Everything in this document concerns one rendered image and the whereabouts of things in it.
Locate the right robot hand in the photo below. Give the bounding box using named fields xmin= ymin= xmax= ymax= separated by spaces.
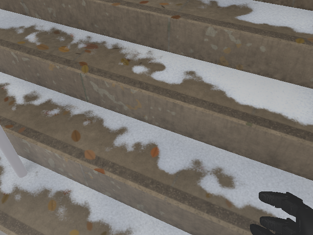
xmin=249 ymin=191 xmax=313 ymax=235

